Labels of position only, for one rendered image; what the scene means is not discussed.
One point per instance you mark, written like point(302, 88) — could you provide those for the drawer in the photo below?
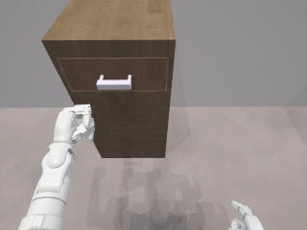
point(147, 73)

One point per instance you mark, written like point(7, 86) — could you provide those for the handle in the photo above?
point(113, 84)

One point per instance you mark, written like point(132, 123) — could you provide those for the left robot forearm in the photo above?
point(52, 190)

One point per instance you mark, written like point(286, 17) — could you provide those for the robot left hand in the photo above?
point(69, 130)

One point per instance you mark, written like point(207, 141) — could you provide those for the robot right hand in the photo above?
point(251, 222)

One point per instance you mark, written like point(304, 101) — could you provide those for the cabinet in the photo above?
point(128, 123)

